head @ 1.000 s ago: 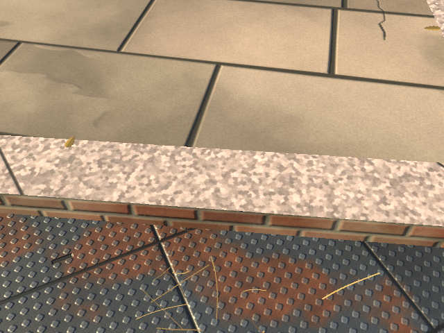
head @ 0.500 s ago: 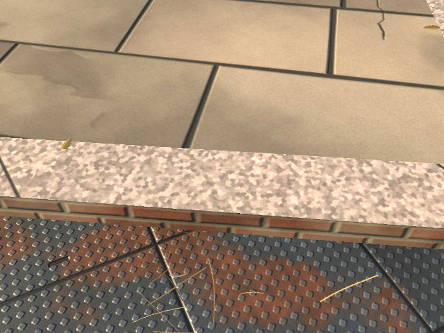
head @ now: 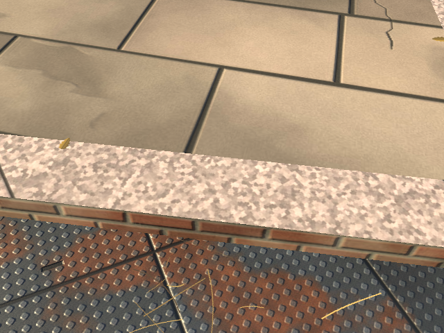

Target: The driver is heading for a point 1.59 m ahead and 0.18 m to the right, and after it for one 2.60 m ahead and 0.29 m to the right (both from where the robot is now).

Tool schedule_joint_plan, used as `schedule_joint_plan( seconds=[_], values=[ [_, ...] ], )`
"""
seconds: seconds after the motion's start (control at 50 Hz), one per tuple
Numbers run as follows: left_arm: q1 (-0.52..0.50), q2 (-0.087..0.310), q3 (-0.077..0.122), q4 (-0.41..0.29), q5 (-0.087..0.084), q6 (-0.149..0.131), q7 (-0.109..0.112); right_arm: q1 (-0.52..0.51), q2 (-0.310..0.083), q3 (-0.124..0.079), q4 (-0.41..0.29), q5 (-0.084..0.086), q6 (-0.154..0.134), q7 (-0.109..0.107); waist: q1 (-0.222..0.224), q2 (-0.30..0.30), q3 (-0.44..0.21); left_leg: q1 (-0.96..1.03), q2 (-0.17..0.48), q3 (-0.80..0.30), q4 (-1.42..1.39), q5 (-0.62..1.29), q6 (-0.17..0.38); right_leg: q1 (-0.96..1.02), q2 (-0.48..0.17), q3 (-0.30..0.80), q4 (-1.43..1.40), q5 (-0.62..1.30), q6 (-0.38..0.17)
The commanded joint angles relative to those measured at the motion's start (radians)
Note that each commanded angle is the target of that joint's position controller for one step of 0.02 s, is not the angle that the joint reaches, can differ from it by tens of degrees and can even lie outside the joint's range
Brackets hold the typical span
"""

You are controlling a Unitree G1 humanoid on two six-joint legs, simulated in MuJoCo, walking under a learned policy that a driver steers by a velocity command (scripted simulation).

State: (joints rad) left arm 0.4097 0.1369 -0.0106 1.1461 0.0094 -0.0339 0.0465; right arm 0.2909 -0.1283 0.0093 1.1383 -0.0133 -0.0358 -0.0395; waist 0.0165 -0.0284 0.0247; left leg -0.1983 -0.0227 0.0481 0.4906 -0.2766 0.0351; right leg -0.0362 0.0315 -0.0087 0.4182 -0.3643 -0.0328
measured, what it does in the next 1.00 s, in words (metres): walks ahead: right foot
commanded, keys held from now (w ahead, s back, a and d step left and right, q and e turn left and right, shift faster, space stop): no key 0.24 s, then w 0.76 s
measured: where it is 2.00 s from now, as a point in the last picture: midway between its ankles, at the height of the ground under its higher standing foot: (257, 222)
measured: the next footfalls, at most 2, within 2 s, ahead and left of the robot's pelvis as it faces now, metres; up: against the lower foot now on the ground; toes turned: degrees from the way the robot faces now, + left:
right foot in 0.62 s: +0.15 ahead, -0.13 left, +0.00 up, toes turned -4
left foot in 1.14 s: +0.48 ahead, +0.03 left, +0.00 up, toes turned +5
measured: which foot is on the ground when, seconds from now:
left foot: down 0.00-0.62, up 0.64-1.00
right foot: down 0.00-0.34, up 0.36-0.60, down 0.62-1.00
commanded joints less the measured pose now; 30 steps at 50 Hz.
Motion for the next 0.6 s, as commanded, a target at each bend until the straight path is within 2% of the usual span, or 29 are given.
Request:
schedule_joint_plan(
  seconds=[0.02,0.08,0.24,0.28,0.32,0.34,0.38,0.42,0.44,0.46,0.5,0.54,0.56,0.58,0.6],
  values=[
    [0.089,0.081,0.012,-0.005,-0.006,0.005,0.008,0.101,-0.084,-0.012,-0.004,0.005,-0.001,-0.014,-0.014,0.061,0.020,0.151,0.148,-0.140,-0.052,0.622,0.060,-0.100,-0.105,0.063,-0.036,0.397,-0.020],
    [0.082,0.066,0.008,-0.003,-0.008,0.011,0.009,0.098,-0.088,-0.015,-0.007,0.011,0.001,-0.018,-0.008,0.039,-0.007,0.165,0.140,-0.130,-0.057,0.640,0.058,-0.057,-0.117,0.058,-0.036,0.432,-0.012],
    [0.041,0.068,0.006,0.003,-0.005,0.025,0.015,0.086,-0.079,-0.022,-0.004,0.009,0.009,-0.019,-0.008,0.021,0.020,0.147,0.128,-0.124,-0.086,0.586,0.050,-0.038,-0.131,0.055,-0.058,0.418,-0.002],
    [0.041,0.073,0.010,0.004,0.002,0.026,0.013,0.097,-0.091,-0.030,0.002,0.007,0.014,-0.016,-0.010,0.031,0.016,0.152,0.102,-0.121,-0.093,0.373,0.068,-0.059,-0.103,0.038,-0.047,0.222,-0.017],
    [0.023,0.076,0.017,-0.007,0.014,0.026,0.006,0.139,-0.120,-0.051,0.010,0.004,0.026,-0.008,-0.030,0.051,0.061,0.139,0.099,-0.164,-0.093,-0.027,0.119,-0.173,-0.062,0.020,0.023,-0.063,-0.051],
    [0.002,0.065,0.016,-0.022,0.021,0.023,-0.002,0.180,-0.130,-0.060,0.018,0.001,0.029,-0.002,-0.052,0.079,0.114,0.128,0.139,-0.246,-0.138,-0.226,0.152,-0.273,-0.043,0.011,0.081,-0.164,-0.063],
    [-0.055,0.037,0.012,-0.066,0.032,0.006,-0.020,0.275,-0.160,-0.076,0.038,-0.003,0.027,0.009,-0.084,0.161,0.172,0.137,0.285,-0.489,-0.265,-0.450,0.243,-0.439,-0.015,-0.051,0.255,-0.216,-0.072],
    [-0.171,0.063,0.023,-0.122,0.025,-0.011,-0.036,0.294,-0.168,-0.082,0.031,-0.025,0.013,0.016,-0.114,0.135,0.200,0.108,0.381,-0.617,-0.365,-0.472,0.306,-0.551,-0.055,-0.010,0.464,-0.233,-0.076],
    [-0.211,0.074,0.028,-0.148,0.021,-0.019,-0.045,0.261,-0.174,-0.083,0.016,-0.030,0.003,0.018,-0.100,0.104,0.189,0.105,0.394,-0.613,-0.387,-0.436,0.304,-0.585,-0.083,0.021,0.527,-0.205,-0.077],
    [-0.215,0.083,0.035,-0.162,0.018,-0.027,-0.052,0.210,-0.176,-0.082,-0.002,-0.026,-0.006,0.018,-0.068,0.082,0.166,0.094,0.380,-0.562,-0.392,-0.377,0.278,-0.577,-0.108,0.040,0.534,-0.155,-0.073],
    [-0.172,0.091,0.046,-0.164,0.011,-0.036,-0.063,0.121,-0.165,-0.077,-0.036,-0.009,-0.019,0.017,-0.011,0.083,0.116,0.036,0.309,-0.393,-0.388,-0.235,0.203,-0.458,-0.119,0.026,0.432,-0.074,-0.056],
    [-0.121,0.068,0.050,-0.156,0.006,-0.032,-0.069,0.080,-0.170,-0.077,-0.051,0.001,-0.026,0.017,0.024,0.111,0.097,-0.080,0.232,-0.233,-0.356,-0.151,0.154,-0.264,-0.080,-0.034,0.290,-0.009,-0.045],
    [-0.075,0.055,0.051,-0.143,0.002,-0.028,-0.069,0.074,-0.176,-0.079,-0.052,0.006,-0.026,0.018,0.045,0.115,0.093,-0.146,0.205,-0.184,-0.322,-0.173,0.143,-0.154,-0.052,-0.075,0.215,0.066,-0.039],
    [-0.016,0.050,0.055,-0.120,0.002,-0.024,-0.067,0.076,-0.180,-0.081,-0.050,0.009,-0.025,0.020,0.065,0.105,0.091,-0.216,0.182,-0.153,-0.273,-0.219,0.137,-0.044,-0.021,-0.112,0.164,0.114,-0.030],
    [0.049,0.061,0.063,-0.096,0.007,-0.021,-0.064,0.082,-0.176,-0.081,-0.051,0.004,-0.024,0.022,0.083,0.083,0.087,-0.277,0.156,-0.134,-0.200,-0.260,0.132,0.044,0.004,-0.127,0.140,0.079,-0.023]
  ],
)
Keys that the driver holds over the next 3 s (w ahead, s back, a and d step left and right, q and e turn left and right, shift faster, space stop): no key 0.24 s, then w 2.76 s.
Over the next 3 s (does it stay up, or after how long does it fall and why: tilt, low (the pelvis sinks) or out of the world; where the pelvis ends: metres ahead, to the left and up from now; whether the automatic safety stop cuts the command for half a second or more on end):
stays up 1.41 -0.16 0.11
